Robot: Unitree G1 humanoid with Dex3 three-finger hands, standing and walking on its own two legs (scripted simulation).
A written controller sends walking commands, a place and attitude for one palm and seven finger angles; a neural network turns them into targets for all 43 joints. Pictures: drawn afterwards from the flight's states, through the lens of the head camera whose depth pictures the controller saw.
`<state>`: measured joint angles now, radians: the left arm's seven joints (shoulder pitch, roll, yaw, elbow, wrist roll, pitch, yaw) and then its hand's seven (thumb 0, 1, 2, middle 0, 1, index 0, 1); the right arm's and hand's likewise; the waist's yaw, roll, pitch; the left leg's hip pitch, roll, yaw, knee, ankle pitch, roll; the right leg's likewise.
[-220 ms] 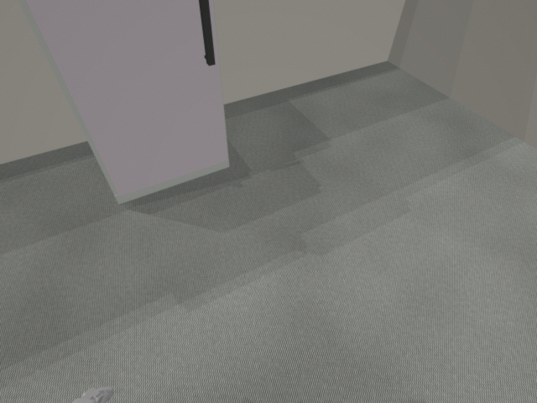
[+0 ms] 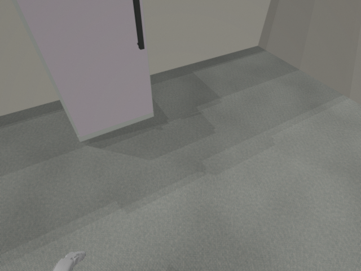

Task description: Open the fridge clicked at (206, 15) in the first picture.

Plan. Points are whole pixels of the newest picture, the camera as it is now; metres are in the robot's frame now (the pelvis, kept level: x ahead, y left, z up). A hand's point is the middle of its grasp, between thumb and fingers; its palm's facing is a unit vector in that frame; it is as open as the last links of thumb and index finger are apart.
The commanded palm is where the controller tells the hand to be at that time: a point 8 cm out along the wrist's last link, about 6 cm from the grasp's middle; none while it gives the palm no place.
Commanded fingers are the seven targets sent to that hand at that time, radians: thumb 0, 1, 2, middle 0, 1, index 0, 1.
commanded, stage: stand and wait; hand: right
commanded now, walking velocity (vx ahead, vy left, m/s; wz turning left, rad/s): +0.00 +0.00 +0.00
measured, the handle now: (135, 5) +1.31 +0.30 +0.10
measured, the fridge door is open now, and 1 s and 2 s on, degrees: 0 0 0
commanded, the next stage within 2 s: look at it before walking up in 0.60 s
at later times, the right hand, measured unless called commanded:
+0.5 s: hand out of the picture +0.05 -0.24 -0.15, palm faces -0.02 +0.94 -0.34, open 7.4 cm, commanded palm none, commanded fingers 0.00 -0.90 -0.90 0.20 0.30 0.20 0.30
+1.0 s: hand out of the picture +0.06 -0.23 -0.15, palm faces -0.02 +0.94 -0.33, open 7.4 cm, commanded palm none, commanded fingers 0.00 -0.90 -0.90 0.20 0.30 0.20 0.30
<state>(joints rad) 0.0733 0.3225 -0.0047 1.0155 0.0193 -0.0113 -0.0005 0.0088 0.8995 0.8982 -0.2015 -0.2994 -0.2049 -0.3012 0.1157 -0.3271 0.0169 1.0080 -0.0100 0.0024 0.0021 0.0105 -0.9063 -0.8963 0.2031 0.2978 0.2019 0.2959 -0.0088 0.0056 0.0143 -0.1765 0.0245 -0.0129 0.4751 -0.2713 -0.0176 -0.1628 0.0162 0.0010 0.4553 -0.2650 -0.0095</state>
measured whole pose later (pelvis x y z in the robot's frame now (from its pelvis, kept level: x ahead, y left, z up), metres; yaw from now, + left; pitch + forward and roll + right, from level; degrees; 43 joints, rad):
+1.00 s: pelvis -0.02 +0.01 +0.01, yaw +0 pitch -2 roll +0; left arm 0.11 0.34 0.00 1.11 0.01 -0.01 0.00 0.01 0.90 0.90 -0.20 -0.30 -0.20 -0.30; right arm 0.13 -0.34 0.01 1.08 -0.01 0.00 0.01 0.01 -0.91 -0.90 0.20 0.30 0.20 0.30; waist 0.00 0.00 0.03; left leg -0.16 0.00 0.00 0.39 -0.20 0.00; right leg -0.15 -0.01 0.01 0.38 -0.20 0.01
